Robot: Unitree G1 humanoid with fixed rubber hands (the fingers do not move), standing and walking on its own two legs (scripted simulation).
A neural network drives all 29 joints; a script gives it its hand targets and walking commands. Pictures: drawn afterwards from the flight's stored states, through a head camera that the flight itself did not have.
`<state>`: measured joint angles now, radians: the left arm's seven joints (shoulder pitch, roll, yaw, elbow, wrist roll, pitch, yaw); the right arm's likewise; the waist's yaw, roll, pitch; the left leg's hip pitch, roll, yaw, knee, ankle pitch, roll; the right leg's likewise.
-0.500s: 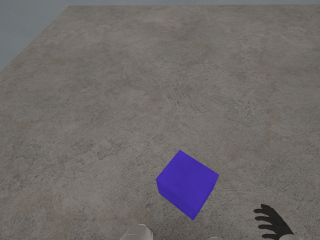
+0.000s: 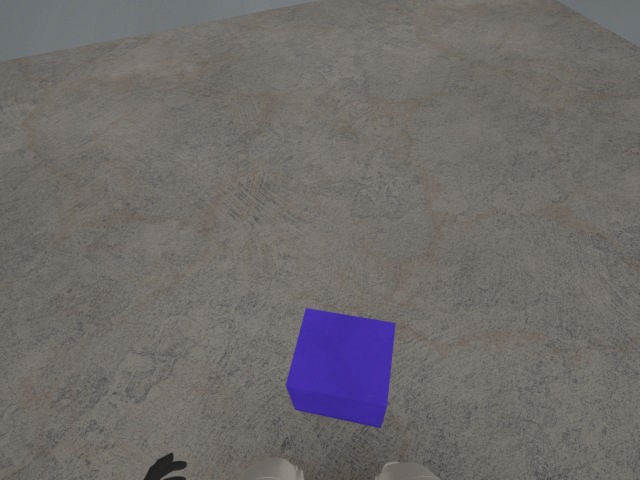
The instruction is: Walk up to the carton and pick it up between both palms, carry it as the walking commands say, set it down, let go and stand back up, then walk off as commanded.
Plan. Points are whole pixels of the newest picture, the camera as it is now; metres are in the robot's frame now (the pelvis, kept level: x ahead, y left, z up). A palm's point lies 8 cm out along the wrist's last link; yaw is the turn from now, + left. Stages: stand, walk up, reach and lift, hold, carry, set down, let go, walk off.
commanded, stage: walk up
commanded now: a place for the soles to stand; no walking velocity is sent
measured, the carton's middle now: (343, 368) +0.46 -0.02 -0.64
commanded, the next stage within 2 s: reach and lift in 1.58 s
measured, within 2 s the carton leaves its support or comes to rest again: neither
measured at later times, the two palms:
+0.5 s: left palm (82, 461) +0.17 +0.34 -0.09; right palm out of the picture +0.01 -0.17 -0.08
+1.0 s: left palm (115, 439) +0.19 +0.30 -0.10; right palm out of the picture +0.02 -0.15 -0.10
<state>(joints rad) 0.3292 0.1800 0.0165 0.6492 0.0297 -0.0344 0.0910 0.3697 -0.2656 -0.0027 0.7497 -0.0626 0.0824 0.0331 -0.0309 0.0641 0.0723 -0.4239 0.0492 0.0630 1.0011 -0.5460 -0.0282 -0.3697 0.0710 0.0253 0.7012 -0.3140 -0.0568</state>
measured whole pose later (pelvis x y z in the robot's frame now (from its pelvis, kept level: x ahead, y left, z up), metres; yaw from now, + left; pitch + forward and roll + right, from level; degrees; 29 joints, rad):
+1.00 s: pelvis +0.03 +0.10 +0.01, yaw -18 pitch -2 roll +0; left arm 0.25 0.24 -0.03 0.80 0.03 0.00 0.00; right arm 0.29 -0.24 0.04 0.79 -0.01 -0.01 -0.01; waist -0.02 -0.01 0.03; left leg -0.26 0.05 0.09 0.58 -0.29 0.00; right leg -0.22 0.01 0.01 0.59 -0.34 -0.01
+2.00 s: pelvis +0.03 +0.11 -0.03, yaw -15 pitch +12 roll +0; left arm 0.11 0.22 0.09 0.47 0.00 0.26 -0.03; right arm 0.09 -0.26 -0.10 0.50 -0.02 0.24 0.08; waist -0.01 0.01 0.04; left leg -0.71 0.02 0.05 0.90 -0.40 0.01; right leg -0.66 -0.03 -0.02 0.93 -0.48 0.00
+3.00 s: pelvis -0.04 +0.13 -0.10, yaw -16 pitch +44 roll +0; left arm -1.06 0.27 0.32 0.83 -0.06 0.20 0.04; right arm -1.12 -0.39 -0.26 0.94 0.04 0.18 0.08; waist 0.04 -0.01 -0.05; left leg -1.57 0.05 0.05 1.08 -0.28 0.01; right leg -1.53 -0.01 -0.02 1.13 -0.37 -0.01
